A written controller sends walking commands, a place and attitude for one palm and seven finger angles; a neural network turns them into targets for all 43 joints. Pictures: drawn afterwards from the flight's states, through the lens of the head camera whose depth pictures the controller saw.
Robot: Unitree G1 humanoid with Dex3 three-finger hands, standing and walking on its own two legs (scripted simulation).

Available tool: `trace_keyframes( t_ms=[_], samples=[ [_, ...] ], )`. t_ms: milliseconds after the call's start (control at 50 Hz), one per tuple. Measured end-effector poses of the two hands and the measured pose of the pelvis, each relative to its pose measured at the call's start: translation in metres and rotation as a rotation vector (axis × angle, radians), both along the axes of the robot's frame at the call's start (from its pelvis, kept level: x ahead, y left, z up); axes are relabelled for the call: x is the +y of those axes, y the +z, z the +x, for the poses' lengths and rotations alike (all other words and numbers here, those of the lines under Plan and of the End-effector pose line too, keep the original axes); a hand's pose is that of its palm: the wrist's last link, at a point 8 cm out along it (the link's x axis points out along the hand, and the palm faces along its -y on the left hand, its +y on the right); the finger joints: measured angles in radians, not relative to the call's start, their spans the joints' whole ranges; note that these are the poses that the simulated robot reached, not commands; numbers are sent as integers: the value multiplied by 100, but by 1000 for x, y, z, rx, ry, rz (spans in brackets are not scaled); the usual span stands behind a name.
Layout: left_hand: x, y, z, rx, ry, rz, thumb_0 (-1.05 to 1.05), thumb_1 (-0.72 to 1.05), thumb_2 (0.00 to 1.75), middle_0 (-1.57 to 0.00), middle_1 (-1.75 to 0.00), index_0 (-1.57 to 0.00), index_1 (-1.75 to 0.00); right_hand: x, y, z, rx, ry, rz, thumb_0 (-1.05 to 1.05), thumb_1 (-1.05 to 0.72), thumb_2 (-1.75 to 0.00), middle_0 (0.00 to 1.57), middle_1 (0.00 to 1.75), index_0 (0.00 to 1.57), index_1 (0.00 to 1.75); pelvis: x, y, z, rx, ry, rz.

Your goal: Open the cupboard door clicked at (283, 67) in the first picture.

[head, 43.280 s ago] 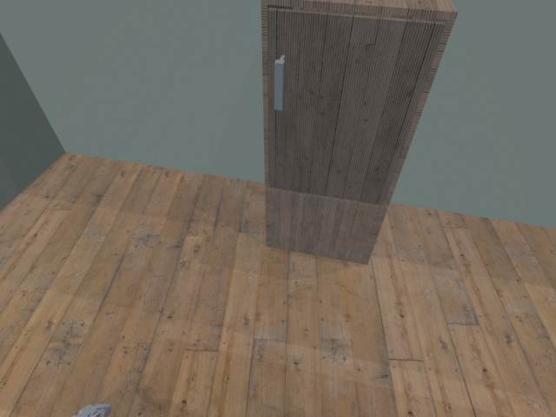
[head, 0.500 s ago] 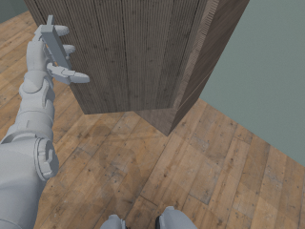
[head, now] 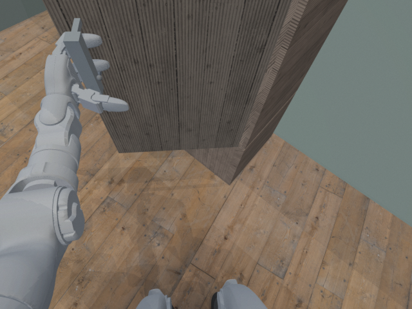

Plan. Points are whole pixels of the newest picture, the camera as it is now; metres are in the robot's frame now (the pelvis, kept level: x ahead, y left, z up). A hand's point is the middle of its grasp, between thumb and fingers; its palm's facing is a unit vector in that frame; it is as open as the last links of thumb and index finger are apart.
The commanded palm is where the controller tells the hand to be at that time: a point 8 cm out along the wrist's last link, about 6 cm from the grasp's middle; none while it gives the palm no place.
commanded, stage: close the thumb around the handle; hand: left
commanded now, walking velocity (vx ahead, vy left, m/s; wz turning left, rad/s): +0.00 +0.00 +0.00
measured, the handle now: (87, 59) +0.58 +0.18 +0.10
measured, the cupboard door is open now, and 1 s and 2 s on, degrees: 46 48 85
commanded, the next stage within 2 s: pull the door open along its arc in 0.66 s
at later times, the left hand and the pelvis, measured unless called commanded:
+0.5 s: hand (98, 78) +0.53 +0.15 +0.10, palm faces +0.01 -1.00 -0.02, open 6.9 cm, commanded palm +0.50 +0.19 +0.10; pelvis +0.00 +0.00 +0.00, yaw +0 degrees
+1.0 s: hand (98, 83) +0.51 +0.15 +0.10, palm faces +0.01 -1.00 +0.00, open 5.7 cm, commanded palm +0.46 +0.20 +0.10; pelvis +0.00 +0.00 +0.00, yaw -1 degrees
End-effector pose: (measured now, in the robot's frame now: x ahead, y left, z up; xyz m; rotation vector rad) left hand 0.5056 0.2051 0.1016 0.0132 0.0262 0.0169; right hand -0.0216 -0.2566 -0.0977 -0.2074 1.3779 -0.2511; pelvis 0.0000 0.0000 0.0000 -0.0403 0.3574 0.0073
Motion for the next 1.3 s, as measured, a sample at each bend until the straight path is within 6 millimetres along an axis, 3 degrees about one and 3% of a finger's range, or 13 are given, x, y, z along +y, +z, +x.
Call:
trace_keyframes(
  t_ms=[180,600,880,1020,1160,1300],
  samples=[
    [0,0,-1,-1,5,8,-1,-29,39,-31,-122,-30,-122,4,-3,1,6,1,17,0,-91,-90,20,30,20,30,1,0,1,-5,3,0],
    [1,-1,-2,-1,-6,-6,0,73,82,-37,-133,-38,-133,-1,1,-2,0,-11,-4,0,-91,-90,20,30,20,30,0,1,0,-8,-6,1],
    [1,-1,-3,-1,-6,-6,0,73,81,-36,-134,-37,-135,2,1,-3,-9,-22,-2,0,-91,-90,20,30,20,30,1,2,-1,-10,-12,2],
    [0,-2,-16,-11,-12,-11,0,72,78,-36,-135,-37,-135,4,2,4,-36,-37,14,0,-91,-90,20,30,20,30,1,5,4,-23,-28,7],
    [-5,-3,-50,-32,-35,-16,0,70,73,-36,-135,-36,-135,4,5,34,-131,-34,37,0,-91,-90,20,30,20,30,1,12,11,-61,-40,13],
    [-24,-4,-114,-51,-44,-35,0,67,70,-36,-135,-36,-135,6,15,93,-315,19,72,1,-91,-90,20,30,20,30,1,19,16,-118,-43,19]
  ],
)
